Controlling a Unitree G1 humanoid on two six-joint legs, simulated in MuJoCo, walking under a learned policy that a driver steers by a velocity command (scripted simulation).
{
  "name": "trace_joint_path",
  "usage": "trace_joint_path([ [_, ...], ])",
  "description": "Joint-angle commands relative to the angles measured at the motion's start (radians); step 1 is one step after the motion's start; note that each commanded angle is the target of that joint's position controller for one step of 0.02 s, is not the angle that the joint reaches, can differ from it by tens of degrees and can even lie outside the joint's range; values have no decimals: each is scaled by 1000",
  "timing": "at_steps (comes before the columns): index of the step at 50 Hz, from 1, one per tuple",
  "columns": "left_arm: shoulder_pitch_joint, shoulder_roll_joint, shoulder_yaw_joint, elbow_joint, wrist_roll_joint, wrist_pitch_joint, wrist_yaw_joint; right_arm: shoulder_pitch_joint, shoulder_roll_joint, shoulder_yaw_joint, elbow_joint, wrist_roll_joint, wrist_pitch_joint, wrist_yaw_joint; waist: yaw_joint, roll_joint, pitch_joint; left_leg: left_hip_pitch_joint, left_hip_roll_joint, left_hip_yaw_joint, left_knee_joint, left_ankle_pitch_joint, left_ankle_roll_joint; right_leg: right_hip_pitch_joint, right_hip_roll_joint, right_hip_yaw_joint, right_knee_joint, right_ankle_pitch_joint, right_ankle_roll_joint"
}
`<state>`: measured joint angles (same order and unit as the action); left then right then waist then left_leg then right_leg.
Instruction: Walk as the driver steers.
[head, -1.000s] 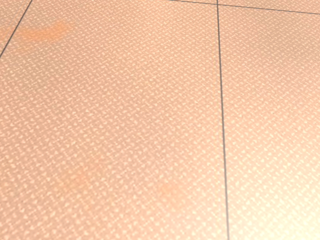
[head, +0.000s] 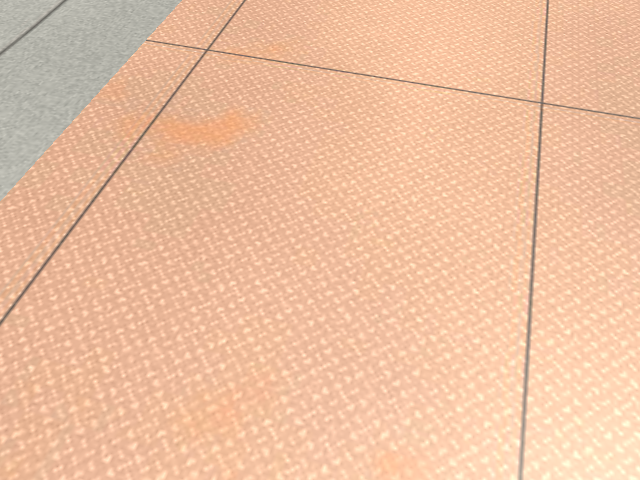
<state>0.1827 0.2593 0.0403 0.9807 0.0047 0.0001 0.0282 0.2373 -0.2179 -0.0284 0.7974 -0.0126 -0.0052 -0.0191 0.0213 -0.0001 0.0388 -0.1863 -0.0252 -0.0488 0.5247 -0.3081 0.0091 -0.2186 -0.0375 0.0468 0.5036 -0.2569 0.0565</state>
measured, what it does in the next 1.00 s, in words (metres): stands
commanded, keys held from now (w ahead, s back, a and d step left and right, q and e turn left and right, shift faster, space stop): no key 0.86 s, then w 0.14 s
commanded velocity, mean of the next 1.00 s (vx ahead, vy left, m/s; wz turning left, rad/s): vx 0.02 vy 0.00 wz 0.00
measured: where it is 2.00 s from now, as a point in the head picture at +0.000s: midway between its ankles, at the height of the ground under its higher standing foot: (358, 475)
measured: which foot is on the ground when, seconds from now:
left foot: down 0.00-1.00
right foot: down 0.00-1.00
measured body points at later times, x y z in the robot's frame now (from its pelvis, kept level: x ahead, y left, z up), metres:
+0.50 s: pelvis +0.00 +0.00 +0.00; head +0.01 +0.00 +0.45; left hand +0.03 +0.26 -0.15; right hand +0.05 -0.25 -0.14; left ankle -0.02 +0.12 -0.74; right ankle +0.01 -0.15 -0.74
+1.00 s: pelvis +0.01 -0.01 +0.00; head +0.01 -0.02 +0.45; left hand +0.01 +0.23 -0.16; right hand +0.01 -0.26 -0.16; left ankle -0.02 +0.12 -0.73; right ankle +0.01 -0.15 -0.73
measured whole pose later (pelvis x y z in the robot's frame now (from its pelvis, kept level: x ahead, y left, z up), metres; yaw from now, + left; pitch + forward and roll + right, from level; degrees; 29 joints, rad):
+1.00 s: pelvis +0.01 -0.01 +0.00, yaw -1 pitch -1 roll +0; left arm 0.30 0.20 0.02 1.12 -0.01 -0.01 0.05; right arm 0.34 -0.20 -0.02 1.05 0.02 -0.01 -0.04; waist 0.00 0.00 0.00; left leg -0.19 -0.01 -0.04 0.56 -0.38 0.02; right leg -0.26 -0.02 0.04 0.63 -0.42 0.00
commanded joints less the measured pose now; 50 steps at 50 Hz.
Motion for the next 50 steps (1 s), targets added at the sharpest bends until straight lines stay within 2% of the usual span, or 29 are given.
trace_joint_path([
  [1,0,105,21,-15,-2,-8,7,7,-117,-29,-34,2,-14,-4,-2,12,-23,-49,61,-59,-123,168,24,42,-5,0,-51,146,-14],
  [19,42,81,15,88,-5,0,21,49,-104,-17,108,9,-12,-14,-3,6,1,-46,37,-23,-131,163,13,36,4,-11,-68,143,-22],
  [43,110,37,-2,124,-7,2,24,105,-73,2,230,14,-8,-19,-13,0,22,-56,26,0,-131,140,4,16,18,-23,-71,126,-31],
  [44,130,23,-6,134,-7,3,25,123,-63,5,242,13,-6,-20,-13,5,-1,-47,18,7,-141,36,6,25,32,-38,-69,37,-32],
  [45,135,21,-5,136,-12,5,26,127,-75,0,246,19,-2,-23,-16,17,14,-64,10,5,-148,-136,19,3,57,-63,-43,-105,-40],
  [47,121,31,-1,120,-16,-3,28,126,-116,-13,234,29,-2,-28,-26,54,88,-132,50,-65,-186,-447,71,-100,79,-80,19,-348,-67],
  [48,105,19,-4,105,-17,-16,24,143,-130,-18,232,34,-10,-27,-36,83,119,-139,98,-135,-220,-515,102,-152,74,-79,59,-351,-77],
  [50,91,-22,-13,84,-21,-52,6,184,-174,-36,238,43,-30,-20,-49,187,123,-91,239,-334,-310,-566,180,-214,70,-108,216,-206,-80],
])
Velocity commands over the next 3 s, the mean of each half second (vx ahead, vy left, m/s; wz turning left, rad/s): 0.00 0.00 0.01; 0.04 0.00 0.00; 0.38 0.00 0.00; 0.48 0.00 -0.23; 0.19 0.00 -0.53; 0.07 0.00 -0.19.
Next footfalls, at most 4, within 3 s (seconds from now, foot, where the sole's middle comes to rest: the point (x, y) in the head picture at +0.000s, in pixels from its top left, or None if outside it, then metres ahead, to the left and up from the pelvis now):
1.54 left None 0.42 0.10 -0.77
2.10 right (407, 390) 0.72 -0.15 -0.77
2.60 left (328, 341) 0.85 0.03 -0.77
2.92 right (420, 409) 0.68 -0.18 -0.77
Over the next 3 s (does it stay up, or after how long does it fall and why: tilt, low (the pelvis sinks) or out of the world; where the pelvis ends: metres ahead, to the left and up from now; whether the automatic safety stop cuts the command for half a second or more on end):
stays up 0.74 -0.06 0.00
